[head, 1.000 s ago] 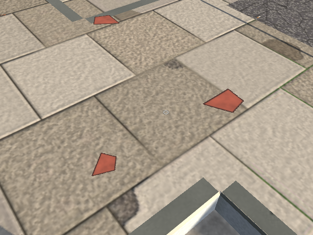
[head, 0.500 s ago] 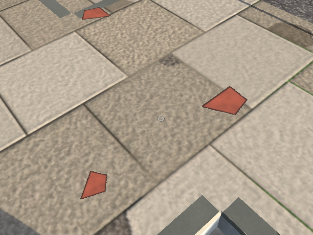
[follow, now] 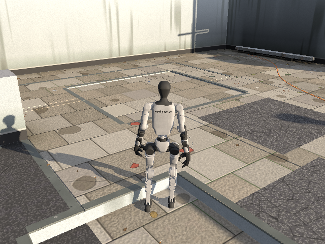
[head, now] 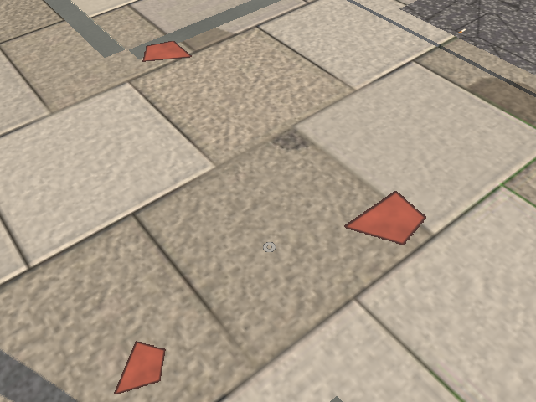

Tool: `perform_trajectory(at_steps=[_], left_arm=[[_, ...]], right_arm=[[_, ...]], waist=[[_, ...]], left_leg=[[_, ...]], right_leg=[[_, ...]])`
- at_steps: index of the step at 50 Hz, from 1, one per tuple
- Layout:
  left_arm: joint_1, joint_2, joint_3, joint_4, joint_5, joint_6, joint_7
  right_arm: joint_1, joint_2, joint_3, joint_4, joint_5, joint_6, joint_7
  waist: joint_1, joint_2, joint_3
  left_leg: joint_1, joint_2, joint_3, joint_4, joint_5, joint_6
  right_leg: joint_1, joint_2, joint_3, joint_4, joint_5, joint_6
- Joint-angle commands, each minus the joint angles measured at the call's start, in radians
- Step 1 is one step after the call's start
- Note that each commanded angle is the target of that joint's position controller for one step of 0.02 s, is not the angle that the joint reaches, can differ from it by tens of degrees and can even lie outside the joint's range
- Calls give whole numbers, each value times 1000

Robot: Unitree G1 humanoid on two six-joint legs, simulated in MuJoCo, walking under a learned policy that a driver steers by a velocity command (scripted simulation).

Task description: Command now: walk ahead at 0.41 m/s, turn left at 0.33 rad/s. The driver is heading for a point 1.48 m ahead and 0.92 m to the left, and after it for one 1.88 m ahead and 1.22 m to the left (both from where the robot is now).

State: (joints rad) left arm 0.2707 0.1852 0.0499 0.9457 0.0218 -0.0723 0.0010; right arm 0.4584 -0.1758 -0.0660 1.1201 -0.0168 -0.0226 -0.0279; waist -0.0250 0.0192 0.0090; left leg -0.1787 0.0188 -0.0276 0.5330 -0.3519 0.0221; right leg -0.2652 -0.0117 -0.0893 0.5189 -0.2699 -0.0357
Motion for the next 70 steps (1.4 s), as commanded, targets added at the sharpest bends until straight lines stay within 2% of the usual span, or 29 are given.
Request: perform_trajectory(at_steps=[1,2,4,6,10,15,16,19,20,22,23,24,25,26,27,29,31,34,37,41,45,47,48,49,51,53,57,65,70], left_arm=[[361,243,60,43,5,5,28],[299,182,46,42,16,21,33],[176,105,22,21,6,14,16],[221,49,1,56,23,-5,14],[356,21,-25,124,46,-13,5],[319,10,-61,141,20,-27,1],[316,14,-66,145,5,-23,24],[278,93,-61,89,-37,-18,60],[319,143,-48,83,-53,-22,68],[291,230,-12,44,-38,-4,74],[273,244,2,11,-43,5,54],[268,216,6,-39,-26,-10,35],[137,101,-5,-151,-7,-23,-20],[80,139,13,-219,15,-40,-45],[26,115,7,-226,-33,-85,-40],[-21,55,-14,-269,-31,-83,-11],[48,30,-34,-283,-33,-46,-8],[-105,46,-60,-375,0,-33,4],[-233,47,-57,-412,34,-46,17],[-466,70,-47,-471,-50,-49,-6],[-372,177,8,-428,-46,-65,-22],[-86,227,32,-363,-20,-76,-13],[72,284,46,-350,-9,-70,1],[62,275,46,-326,3,-66,-6],[-33,121,21,-365,-19,-44,18],[-84,151,20,-343,-12,-44,16],[-82,144,27,-266,-20,-60,1],[-1,249,54,-190,-20,-45,5],[58,290,62,-155,-43,-12,8]], right_arm=[[-132,22,9,-155,21,-33,11],[-106,-25,-3,-148,-13,-25,16],[-164,7,-2,-166,-24,-23,22],[-190,22,-3,-198,-19,-19,22],[-376,108,36,-332,10,4,5],[-608,127,102,-529,3,27,11],[-646,128,111,-561,5,28,24],[-553,82,113,-524,13,41,36],[-523,66,111,-506,19,44,33],[-340,-2,80,-440,16,43,31],[-260,-53,58,-423,7,33,42],[-227,-136,25,-442,-5,23,48],[-264,-253,-16,-419,20,32,42],[-240,-273,-37,-408,10,34,34],[-214,-200,-9,-414,0,-21,40],[-251,-31,40,-345,13,-70,69],[-280,14,57,-320,8,-77,80],[-305,-69,37,-333,50,-63,78],[-169,-121,27,-330,51,-67,37],[-13,-170,6,-338,51,-48,2],[-56,-194,-14,-371,52,-23,-9],[-181,-182,-11,-443,30,-26,14],[-166,-108,11,-479,-10,-41,25],[36,-90,26,-488,41,-48,38],[-138,-241,-10,-487,52,-34,35],[-223,-207,-13,-536,34,-32,34],[-202,-145,-5,-541,53,-14,31],[-451,-129,10,-584,45,-34,61],[-541,-143,3,-634,52,-35,92]], waist=[[150,-385,-62],[96,-259,4],[54,-59,139],[47,-70,112],[62,-80,79],[-7,-27,201],[-22,-39,207],[-32,-11,84],[-34,-51,-2],[-119,-263,-158],[-144,-313,-227],[-165,-232,-298],[-114,102,-282],[-83,-3,-294],[-89,-49,-249],[52,-153,-51],[142,-54,-14],[155,-94,65],[64,10,-73],[-54,101,-53],[2,156,-99],[142,141,-282],[168,-24,-419],[60,-420,-543],[124,-130,-251],[63,-5,-81],[8,-76,-6],[101,-50,26],[114,-86,41]], left_leg=[[-545,-104,109,497,-181,57],[-588,-10,42,780,-142,70],[-706,37,12,1039,-23,82],[-799,27,27,1225,18,98],[-1170,-30,21,1668,-89,135],[-1195,-26,114,1438,-85,125],[-1115,-2,108,1319,-54,122],[-660,-34,307,916,-70,145],[-534,-94,372,845,-64,162],[-387,-173,326,668,-162,204],[-264,-205,239,503,-207,243],[3,-86,-169,330,-311,310],[133,173,-830,-48,-185,417],[157,199,-960,-171,-165,379],[140,262,-944,-246,-117,330],[-131,164,-665,-166,86,254],[-249,72,-408,-156,208,206],[-450,-73,-161,-217,236,157],[-327,-94,-142,-221,520,151],[25,-14,-279,-261,511,144],[243,49,-358,-57,760,121],[69,13,-324,258,780,102],[-154,-74,-230,523,279,85],[-526,-139,-192,790,-259,38],[-647,-18,-141,947,-44,14],[-589,36,-123,891,57,2],[-572,98,-92,782,55,-15],[-565,92,-4,281,391,-6],[-522,34,80,112,268,48]], right_leg=[[443,-402,573,-395,-250,-84],[317,-450,677,-418,-449,-156],[192,-355,423,-388,-388,-120],[227,-285,260,-326,-130,-87],[308,-320,199,-265,15,-106],[41,-230,11,-410,-59,-10],[-10,-226,-9,-449,38,-13],[28,-192,-194,-422,1034,-25],[114,-225,-183,-321,1497,-27],[329,-279,-163,17,1881,-28],[356,-288,-154,270,1872,-47],[94,-240,-122,656,1266,-43],[-377,68,-52,1120,-6,32],[-503,28,185,1233,72,-8],[-611,31,286,1304,42,-49],[-662,-22,230,1377,-7,-59],[-687,-50,205,1461,9,-83],[-582,-88,109,919,121,-57],[-399,-38,16,557,351,11],[-402,50,37,45,310,63],[-241,76,101,-130,252,10],[211,-53,178,-80,308,-102],[520,-249,351,7,402,-157],[817,-452,829,-86,167,-341],[513,-368,650,-197,-159,-233],[218,-287,477,-265,44,-196],[75,-220,248,-343,192,-183],[181,-210,30,-338,352,-134],[352,-262,-33,-256,581,-101]])
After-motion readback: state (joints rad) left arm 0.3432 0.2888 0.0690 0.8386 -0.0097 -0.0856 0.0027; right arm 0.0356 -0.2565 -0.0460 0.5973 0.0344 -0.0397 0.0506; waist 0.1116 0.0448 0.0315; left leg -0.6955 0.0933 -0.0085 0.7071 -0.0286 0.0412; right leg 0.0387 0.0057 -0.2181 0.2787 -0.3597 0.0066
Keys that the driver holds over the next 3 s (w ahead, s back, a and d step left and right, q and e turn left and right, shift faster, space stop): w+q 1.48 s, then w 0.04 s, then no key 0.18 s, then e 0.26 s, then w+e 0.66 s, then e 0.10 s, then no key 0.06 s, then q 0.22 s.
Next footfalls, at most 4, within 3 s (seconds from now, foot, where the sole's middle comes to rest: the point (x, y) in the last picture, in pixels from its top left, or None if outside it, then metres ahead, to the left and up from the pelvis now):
0.46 left None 0.38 0.07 -0.63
0.94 right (250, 289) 0.75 0.08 -0.63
1.48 left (99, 281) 0.79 0.47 -0.63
1.92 right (109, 199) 1.08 0.50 -0.63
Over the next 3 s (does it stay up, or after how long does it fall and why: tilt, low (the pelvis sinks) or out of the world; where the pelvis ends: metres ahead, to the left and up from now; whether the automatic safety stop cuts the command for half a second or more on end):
stays up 1.18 0.62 0.14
